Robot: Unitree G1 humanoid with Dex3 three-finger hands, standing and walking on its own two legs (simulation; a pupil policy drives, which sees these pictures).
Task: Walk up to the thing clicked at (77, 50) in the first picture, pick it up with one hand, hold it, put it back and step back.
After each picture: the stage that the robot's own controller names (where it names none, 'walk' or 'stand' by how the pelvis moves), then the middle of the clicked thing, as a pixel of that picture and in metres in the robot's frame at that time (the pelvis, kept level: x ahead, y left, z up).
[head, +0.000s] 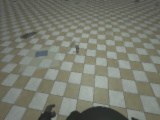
stand; (77, 48) +1.35 +0.32 -0.65
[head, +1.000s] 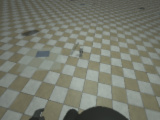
walk; (81, 51) +1.26 +0.17 -0.64
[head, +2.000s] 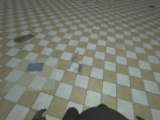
walk; (80, 66) +0.82 +0.15 -0.64
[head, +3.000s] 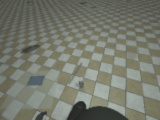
walk; (81, 82) +0.55 +0.19 -0.63
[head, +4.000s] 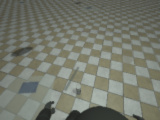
stand; (78, 89) +0.45 +0.16 -0.65
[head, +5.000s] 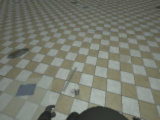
stand; (76, 90) +0.44 +0.18 -0.66
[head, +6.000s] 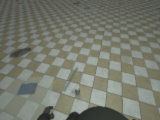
stand; (77, 90) +0.44 +0.18 -0.66
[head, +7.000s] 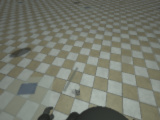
stand; (77, 90) +0.43 +0.17 -0.66
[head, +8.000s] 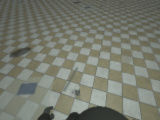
go down; (77, 90) +0.43 +0.17 -0.66
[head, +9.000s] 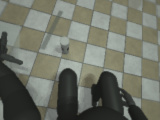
go down; (65, 47) +0.52 +0.22 -0.26
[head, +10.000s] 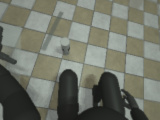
approach; (65, 47) +0.52 +0.22 -0.26
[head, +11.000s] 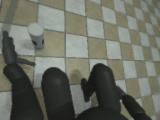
close in; (38, 39) +0.50 +0.28 -0.16
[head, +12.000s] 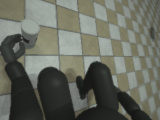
close; (29, 37) +0.49 +0.28 -0.16
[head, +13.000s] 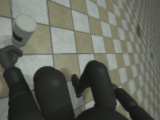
lift; (21, 34) +0.49 +0.28 -0.15
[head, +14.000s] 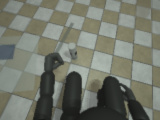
hold; (73, 52) +0.53 +0.21 -0.29
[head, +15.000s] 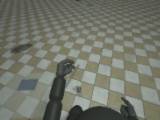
close; (79, 87) +0.46 +0.14 -0.60
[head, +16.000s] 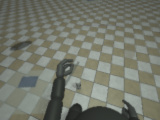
close; (78, 84) +0.47 +0.16 -0.61
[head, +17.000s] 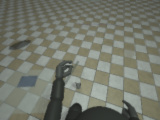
stand; (78, 84) +0.47 +0.16 -0.61
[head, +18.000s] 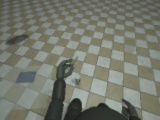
stand; (77, 79) +0.48 +0.16 -0.59
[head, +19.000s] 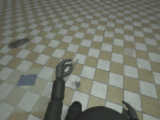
stand; (78, 82) +0.47 +0.16 -0.60
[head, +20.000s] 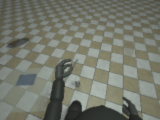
stand; (77, 82) +0.48 +0.15 -0.60
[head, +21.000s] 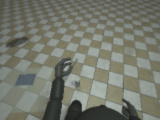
stand; (77, 82) +0.47 +0.15 -0.59
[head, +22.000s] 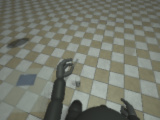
stand; (78, 82) +0.47 +0.16 -0.59
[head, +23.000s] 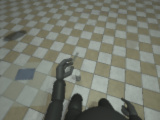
close; (78, 76) +0.48 +0.16 -0.55
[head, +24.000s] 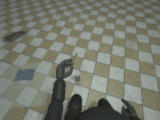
stand; (77, 76) +0.48 +0.16 -0.56
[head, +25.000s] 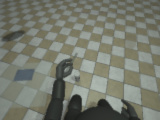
stand; (77, 77) +0.47 +0.16 -0.56
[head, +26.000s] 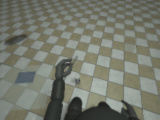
close; (77, 79) +0.48 +0.16 -0.57
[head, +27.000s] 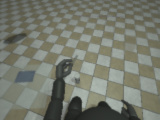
close; (77, 78) +0.47 +0.16 -0.57
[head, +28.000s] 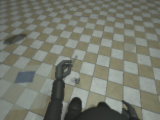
close; (77, 79) +0.47 +0.16 -0.58
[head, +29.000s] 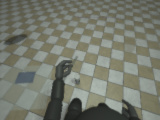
close; (77, 79) +0.47 +0.16 -0.59
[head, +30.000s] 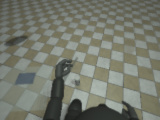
close; (77, 80) +0.47 +0.15 -0.59
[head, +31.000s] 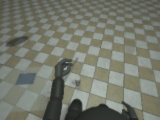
close; (77, 81) +0.47 +0.16 -0.58
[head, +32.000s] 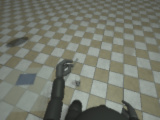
close; (77, 81) +0.47 +0.15 -0.59
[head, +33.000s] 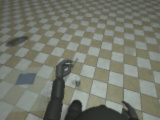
close; (77, 81) +0.47 +0.15 -0.59
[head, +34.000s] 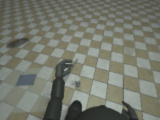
close; (77, 82) +0.47 +0.16 -0.59
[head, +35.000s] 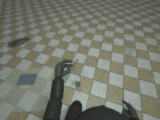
close; (78, 82) +0.47 +0.15 -0.60
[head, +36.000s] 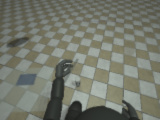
close; (77, 82) +0.47 +0.15 -0.60
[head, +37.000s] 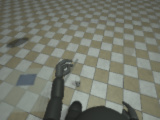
close; (77, 82) +0.47 +0.15 -0.60
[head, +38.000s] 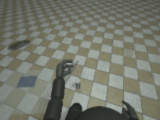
close; (78, 83) +0.47 +0.16 -0.61
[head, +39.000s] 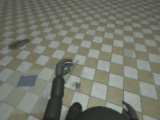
close; (78, 83) +0.47 +0.16 -0.60
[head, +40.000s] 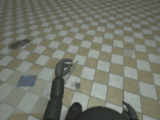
close; (78, 83) +0.47 +0.15 -0.60
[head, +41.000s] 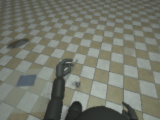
close; (77, 82) +0.47 +0.16 -0.60
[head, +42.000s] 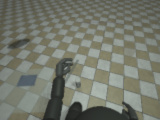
close; (78, 83) +0.47 +0.16 -0.60
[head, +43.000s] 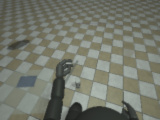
close; (78, 83) +0.47 +0.16 -0.61
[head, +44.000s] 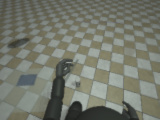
close; (78, 82) +0.47 +0.16 -0.60
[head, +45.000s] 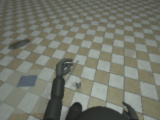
close; (78, 83) +0.47 +0.15 -0.60
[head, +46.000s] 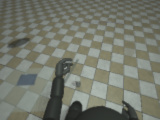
close; (78, 82) +0.47 +0.15 -0.60
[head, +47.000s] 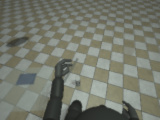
close; (77, 81) +0.47 +0.15 -0.60
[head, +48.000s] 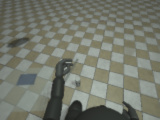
close; (77, 81) +0.47 +0.16 -0.60
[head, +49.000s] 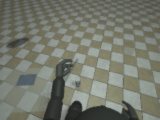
close; (77, 82) +0.47 +0.16 -0.60
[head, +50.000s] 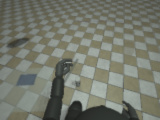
close; (77, 82) +0.47 +0.16 -0.60
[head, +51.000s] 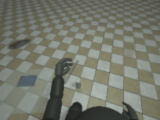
close; (78, 83) +0.47 +0.15 -0.60
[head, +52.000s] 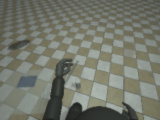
close; (78, 83) +0.46 +0.16 -0.60
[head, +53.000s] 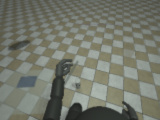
close; (78, 83) +0.47 +0.16 -0.60
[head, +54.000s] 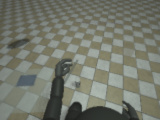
close; (77, 82) +0.47 +0.16 -0.60
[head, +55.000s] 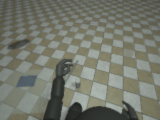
close; (77, 83) +0.47 +0.16 -0.61
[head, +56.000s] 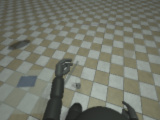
close; (78, 84) +0.47 +0.15 -0.61
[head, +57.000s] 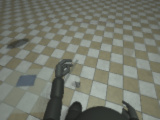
close; (77, 82) +0.47 +0.16 -0.60
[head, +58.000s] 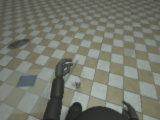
close; (78, 83) +0.47 +0.15 -0.60
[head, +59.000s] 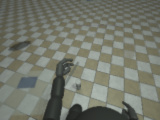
close; (78, 85) +0.46 +0.15 -0.61
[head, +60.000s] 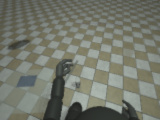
close; (77, 83) +0.48 +0.16 -0.60
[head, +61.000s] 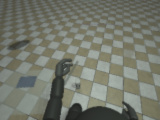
close; (77, 84) +0.46 +0.16 -0.61
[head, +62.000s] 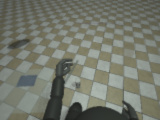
close; (78, 83) +0.47 +0.15 -0.61
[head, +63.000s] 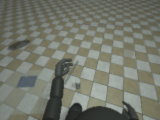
close; (78, 84) +0.47 +0.15 -0.61
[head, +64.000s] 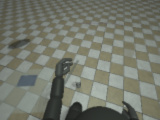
close; (78, 83) +0.47 +0.15 -0.60
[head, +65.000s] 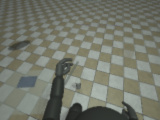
close; (78, 84) +0.47 +0.15 -0.60
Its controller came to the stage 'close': yes
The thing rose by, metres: 0.00
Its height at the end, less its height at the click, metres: +0.00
